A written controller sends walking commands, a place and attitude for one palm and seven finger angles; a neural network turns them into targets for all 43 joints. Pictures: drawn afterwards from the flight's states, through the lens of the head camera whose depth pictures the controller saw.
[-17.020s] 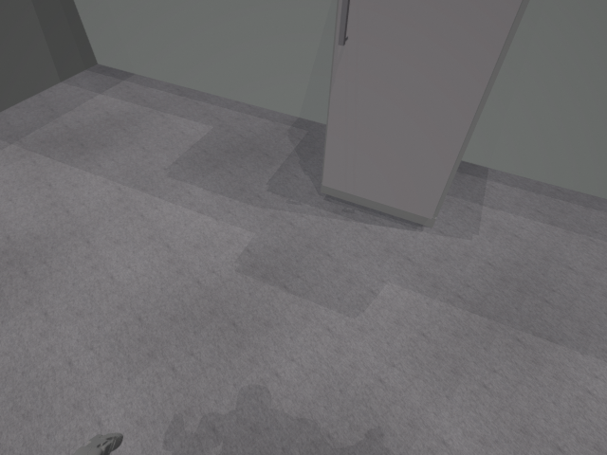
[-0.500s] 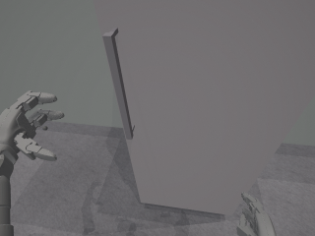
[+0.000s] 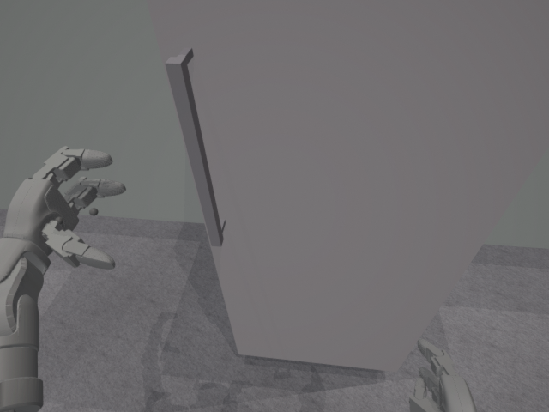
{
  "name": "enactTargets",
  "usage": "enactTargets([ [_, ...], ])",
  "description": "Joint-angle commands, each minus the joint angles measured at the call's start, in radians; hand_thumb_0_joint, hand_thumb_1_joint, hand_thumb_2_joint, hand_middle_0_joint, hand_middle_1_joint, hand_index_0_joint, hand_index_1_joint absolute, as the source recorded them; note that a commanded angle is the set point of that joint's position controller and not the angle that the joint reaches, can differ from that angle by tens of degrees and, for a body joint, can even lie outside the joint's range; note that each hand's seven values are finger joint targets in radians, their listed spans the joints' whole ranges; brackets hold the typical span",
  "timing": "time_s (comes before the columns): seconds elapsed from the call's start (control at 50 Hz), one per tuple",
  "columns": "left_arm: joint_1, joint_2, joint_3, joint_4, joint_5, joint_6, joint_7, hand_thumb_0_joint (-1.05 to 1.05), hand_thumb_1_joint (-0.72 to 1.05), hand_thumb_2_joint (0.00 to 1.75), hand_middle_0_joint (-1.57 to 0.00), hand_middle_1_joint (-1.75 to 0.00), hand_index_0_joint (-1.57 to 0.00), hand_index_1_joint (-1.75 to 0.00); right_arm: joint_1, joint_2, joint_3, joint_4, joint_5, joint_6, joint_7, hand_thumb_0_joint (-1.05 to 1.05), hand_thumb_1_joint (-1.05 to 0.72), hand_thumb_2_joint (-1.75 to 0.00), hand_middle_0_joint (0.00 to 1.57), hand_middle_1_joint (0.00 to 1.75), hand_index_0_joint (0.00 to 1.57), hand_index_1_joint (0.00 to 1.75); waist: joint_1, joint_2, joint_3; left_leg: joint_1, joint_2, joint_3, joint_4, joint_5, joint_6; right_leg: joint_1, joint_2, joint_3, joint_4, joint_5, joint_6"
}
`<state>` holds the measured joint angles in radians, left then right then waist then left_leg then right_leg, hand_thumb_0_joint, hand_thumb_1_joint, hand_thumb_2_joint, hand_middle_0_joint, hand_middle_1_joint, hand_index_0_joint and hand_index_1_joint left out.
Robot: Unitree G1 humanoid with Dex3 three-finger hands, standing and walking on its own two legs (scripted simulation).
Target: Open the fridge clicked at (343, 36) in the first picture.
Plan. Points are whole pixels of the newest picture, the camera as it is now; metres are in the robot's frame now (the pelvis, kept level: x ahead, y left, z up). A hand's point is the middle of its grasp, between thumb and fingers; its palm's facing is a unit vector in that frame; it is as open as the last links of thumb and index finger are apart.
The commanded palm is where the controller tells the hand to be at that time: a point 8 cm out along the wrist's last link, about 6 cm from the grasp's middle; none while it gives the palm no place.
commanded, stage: move the hooked fingers beside the handle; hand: left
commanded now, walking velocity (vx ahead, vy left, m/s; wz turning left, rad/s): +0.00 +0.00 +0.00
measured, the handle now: (204, 165) +0.43 +0.15 +0.16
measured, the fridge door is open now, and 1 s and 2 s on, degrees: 0 0 0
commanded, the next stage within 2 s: none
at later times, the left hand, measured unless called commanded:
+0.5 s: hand (116, 208) +0.33 +0.25 +0.16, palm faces +0.02 -1.00 -0.04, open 14.0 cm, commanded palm +0.29 +0.29 +0.17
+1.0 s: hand (138, 193) +0.35 +0.22 +0.17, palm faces +0.01 -1.00 -0.02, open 14.0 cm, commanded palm +0.32 +0.26 +0.17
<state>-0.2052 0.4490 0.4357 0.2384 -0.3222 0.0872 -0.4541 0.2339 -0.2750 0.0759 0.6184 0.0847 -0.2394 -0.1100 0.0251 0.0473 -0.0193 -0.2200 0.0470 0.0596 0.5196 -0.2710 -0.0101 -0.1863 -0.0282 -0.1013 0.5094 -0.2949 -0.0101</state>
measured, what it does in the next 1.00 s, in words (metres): stands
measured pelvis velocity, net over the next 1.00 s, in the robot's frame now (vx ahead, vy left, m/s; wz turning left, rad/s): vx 0.00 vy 0.00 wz -0.01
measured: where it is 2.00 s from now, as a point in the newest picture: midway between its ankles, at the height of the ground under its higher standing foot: outside the picture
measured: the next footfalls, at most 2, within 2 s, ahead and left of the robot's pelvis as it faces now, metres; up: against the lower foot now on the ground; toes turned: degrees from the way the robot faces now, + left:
none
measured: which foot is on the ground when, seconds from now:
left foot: down 0.00-1.00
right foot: down 0.00-1.00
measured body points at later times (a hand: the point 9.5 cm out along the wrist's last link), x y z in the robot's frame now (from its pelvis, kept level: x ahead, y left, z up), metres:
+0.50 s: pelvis +0.00 +0.01 +0.00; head -0.01 -0.01 +0.45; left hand +0.32 +0.30 +0.16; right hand +0.18 -0.22 -0.07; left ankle +0.00 +0.13 -0.74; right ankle -0.01 -0.11 -0.74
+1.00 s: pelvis +0.00 +0.00 +0.00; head -0.01 -0.01 +0.45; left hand +0.34 +0.27 +0.17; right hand +0.16 -0.24 -0.08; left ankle +0.00 +0.13 -0.74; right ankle -0.01 -0.11 -0.74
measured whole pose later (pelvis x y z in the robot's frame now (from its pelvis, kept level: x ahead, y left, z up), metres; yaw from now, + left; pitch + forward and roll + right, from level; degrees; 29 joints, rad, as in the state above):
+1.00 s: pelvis +0.00 +0.00 +0.00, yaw +0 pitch -1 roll +0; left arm -0.32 0.36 0.32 0.30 -0.27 0.10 -0.30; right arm 0.25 -0.27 0.06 0.63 0.09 -0.18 -0.10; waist 0.01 0.04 -0.03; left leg -0.23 0.04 0.07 0.52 -0.27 0.00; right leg -0.20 -0.03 -0.09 0.52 -0.30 0.00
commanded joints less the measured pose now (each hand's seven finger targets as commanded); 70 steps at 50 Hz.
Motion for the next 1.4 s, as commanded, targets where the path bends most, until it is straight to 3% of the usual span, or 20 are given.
enactTargets([
  [0.0,-0.25,0.268,0.085,-0.142,-0.012,-0.017,0.017,0.0,-0.5,0.3,-0.3,-1.2,-0.3,-1.2,-0.123,-0.117,-0.053,-0.164,0.002,-0.049,-0.003,0.0,-0.9,-0.9,0.2,0.3,0.2,0.3,0.017,0.032,-0.145,0.09,-0.039,-0.054,-0.062,0.214,0.043,-0.028,0.009,0.039,-0.07,0.286,-0.005],
  [0.06,-0.255,0.26,0.057,-0.124,-0.002,0.019,0.019,0.0,-0.5,0.3,-0.3,-1.2,-0.3,-1.2,-0.115,-0.126,-0.057,-0.166,0.005,-0.037,-0.002,0.0,-0.9,-0.9,0.2,0.3,0.2,0.3,0.008,-0.028,-0.121,0.077,-0.032,-0.054,-0.059,0.199,0.044,-0.042,0.008,0.041,-0.078,0.264,-0.003],
  [0.18,-0.369,0.293,0.088,-0.318,-0.008,-0.054,0.05,0.0,-0.5,0.3,-0.3,-1.2,-0.3,-1.2,-0.12,-0.115,-0.057,-0.179,-0.006,-0.044,-0.008,0.0,-0.9,-0.9,0.2,0.3,0.2,0.3,0.005,0.033,-0.273,0.163,-0.034,-0.062,-0.046,0.26,0.045,0.002,0.015,0.039,-0.056,0.302,-0.008],
  [0.2,-0.372,0.255,0.056,-0.343,-0.007,-0.068,0.056,0.0,-0.5,0.3,-0.3,-1.2,-0.3,-1.2,-0.125,-0.105,-0.053,-0.181,-0.005,-0.048,-0.008,0.0,-0.9,-0.9,0.2,0.3,0.2,0.3,0.001,0.05,-0.282,0.181,-0.035,-0.06,-0.046,0.272,0.045,0.0,0.017,0.037,-0.051,0.311,-0.009],
  [0.34,-0.341,0.211,0.019,-0.151,0.019,-0.005,0.086,0.0,-0.5,0.3,-0.3,-1.2,-0.3,-1.2,-0.104,-0.117,-0.056,-0.139,0.001,-0.032,-0.016,0.0,-0.9,-0.9,0.2,0.3,0.2,0.3,-0.008,0.01,-0.142,0.107,-0.03,-0.064,-0.074,0.195,0.039,-0.055,0.014,0.027,-0.072,0.242,-0.007],
  [0.4,-0.345,0.199,-0.001,-0.158,0.025,0.026,0.082,0.0,-0.5,0.3,-0.3,-1.2,-0.3,-1.2,-0.115,-0.117,-0.056,-0.157,0.003,-0.018,-0.008,0.0,-0.9,-0.9,0.2,0.3,0.2,0.3,-0.002,0.003,-0.171,0.103,-0.035,-0.061,-0.065,0.218,0.042,-0.034,0.007,0.032,-0.066,0.274,-0.008],
  [0.52,-0.423,0.218,0.027,-0.273,0.01,-0.046,0.103,0.0,-0.5,0.3,-0.3,-1.2,-0.3,-1.2,-0.12,-0.106,-0.056,-0.165,-0.007,-0.023,-0.008,0.0,-0.9,-0.9,0.2,0.3,0.2,0.3,-0.006,0.003,-0.273,0.166,-0.03,-0.068,-0.045,0.281,0.04,-0.006,0.013,0.031,-0.047,0.323,-0.01],
  [0.56,-0.411,0.219,0.027,-0.221,0.013,-0.054,0.11,0.0,-0.5,0.3,-0.3,-1.2,-0.3,-1.2,-0.112,-0.11,-0.055,-0.146,-0.007,-0.019,-0.009,0.0,-0.9,-0.9,0.2,0.3,0.2,0.3,-0.009,-0.028,-0.233,0.151,-0.025,-0.061,-0.047,0.258,0.043,-0.021,0.014,0.034,-0.059,0.306,-0.008],
  [0.62,-0.445,0.165,-0.031,-0.197,0.029,-0.037,0.119,0.0,-0.5,0.3,-0.3,-1.2,-0.3,-1.2,-0.113,-0.106,-0.057,-0.143,-0.001,-0.016,-0.012,0.0,-0.9,-0.9,0.2,0.3,0.2,0.3,-0.019,0.047,-0.2,0.142,-0.029,-0.061,-0.059,0.23,0.038,-0.047,0.009,0.034,-0.059,0.275,-0.01],
  [0.68,-0.436,0.138,-0.069,-0.142,0.04,-0.002,0.123,0.0,-0.5,0.3,-0.3,-1.2,-0.3,-1.2,-0.11,-0.112,-0.056,-0.142,0.001,-0.006,-0.01,0.0,-0.9,-0.9,0.2,0.3,0.2,0.3,-0.021,0.007,-0.171,0.116,-0.029,-0.062,-0.061,0.215,0.042,-0.052,0.006,0.036,-0.065,0.268,-0.01],
  [0.76,-0.429,0.203,-0.006,-0.138,0.036,-0.003,0.132,0.0,-0.5,0.3,-0.3,-1.2,-0.3,-1.2,-0.101,-0.12,-0.063,-0.142,-0.004,0.004,-0.009,0.0,-0.9,-0.9,0.2,0.3,0.2,0.3,-0.01,-0.054,-0.224,0.119,-0.028,-0.06,-0.05,0.237,0.046,-0.017,0.006,0.042,-0.063,0.295,-0.008],
  [0.84,-0.491,0.18,-0.013,-0.224,0.03,-0.053,0.147,0.0,-0.5,0.3,-0.3,-1.2,-0.3,-1.2,-0.12,-0.103,-0.057,-0.156,-0.008,-0.003,-0.004,0.0,-0.9,-0.9,0.2,0.3,0.2,0.3,-0.009,0.023,-0.281,0.157,-0.032,-0.058,-0.044,0.274,0.042,-0.004,0.006,0.043,-0.046,0.328,-0.011],
  [0.88,-0.484,0.2,0.001,-0.196,0.034,-0.064,0.155,0.0,-0.5,0.3,-0.3,-1.2,-0.3,-1.2,-0.107,-0.108,-0.06,-0.143,-0.007,0.001,-0.004,0.0,-0.9,-0.9,0.2,0.3,0.2,0.3,-0.013,-0.001,-0.261,0.141,-0.026,-0.054,-0.049,0.264,0.044,-0.002,0.007,0.046,-0.054,0.321,-0.009],
  [1.0,-0.497,0.104,-0.105,-0.062,0.046,-0.013,0.154,0.0,-0.5,0.3,-0.3,-1.2,-0.3,-1.2,-0.096,-0.116,-0.062,-0.128,0.004,0.015,-0.008,0.0,-0.9,-0.9,0.2,0.3,0.2,0.3,-0.035,-0.019,-0.143,0.089,-0.028,-0.054,-0.066,0.155,0.044,-0.075,0.006,0.045,-0.077,0.218,-0.006],
  [1.06,-0.516,0.14,-0.081,-0.054,0.052,-0.011,0.164,0.0,-0.5,0.3,-0.3,-1.2,-0.3,-1.2,-0.088,-0.125,-0.066,-0.125,0.001,0.023,-0.007,0.0,-0.9,-0.9,0.2,0.3,0.2,0.3,-0.032,-0.056,-0.177,0.092,-0.026,-0.056,-0.059,0.161,0.047,-0.063,0.005,0.05,-0.078,0.217,-0.006],
  [1.16,-0.603,0.201,-0.024,-0.135,0.059,-0.082,0.199,0.0,-0.5,0.3,-0.3,-1.2,-0.3,-1.2,-0.087,-0.113,-0.066,-0.128,-0.01,0.023,-0.003,0.0,-0.9,-0.9,0.2,0.3,0.2,0.3,-0.024,-0.02,-0.298,0.141,-0.026,-0.053,-0.042,0.244,0.047,-0.003,0.005,0.058,-0.055,0.298,-0.008],
  [1.2,-0.644,0.165,-0.055,-0.123,0.06,-0.102,0.204,0.0,-0.5,0.3,-0.3,-1.2,-0.3,-1.2,-0.084,-0.107,-0.063,-0.123,-0.01,0.023,-0.004,0.0,-0.9,-0.9,0.2,0.3,0.2,0.3,-0.037,-0.01,-0.292,0.142,-0.03,-0.046,-0.046,0.24,0.048,-0.001,0.007,0.06,-0.056,0.307,-0.006],
  [1.24,-0.595,0.166,-0.042,-0.077,0.06,-0.103,0.201,0.0,-0.5,0.3,-0.3,-1.2,-0.3,-1.2,-0.083,-0.108,-0.063,-0.119,-0.008,0.021,-0.001,0.0,-0.9,-0.9,0.2,0.3,0.2,0.3,-0.028,0.008,-0.269,0.13,-0.029,-0.046,-0.052,0.232,0.046,-0.005,0.007,0.061,-0.056,0.305,-0.008],
  [1.26,-0.546,0.198,-0.014,-0.032,0.064,-0.096,0.198,0.0,-0.5,0.3,-0.3,-1.2,-0.3,-1.2,-0.072,-0.117,-0.069,-0.115,-0.007,0.028,0.0,0.0,-0.9,-0.9,0.2,0.3,0.2,0.3,-0.017,-0.037,-0.263,0.114,-0.025,-0.043,-0.051,0.232,0.047,0.01,0.006,0.059,-0.059,0.308,-0.007],
  [1.38,-0.439,0.12,-0.076,0.016,0.053,-0.031,0.151,0.0,-0.5,0.3,-0.3,-1.2,-0.3,-1.2,-0.082,-0.121,-0.072,-0.148,0.006,0.049,0.01,0.0,-0.9,-0.9,0.2,0.3,0.2,0.3,-0.016,-0.046,-0.197,0.071,-0.03,-0.03,-0.056,0.222,0.048,-0.017,0.003,0.056,-0.06,0.326,-0.004],
])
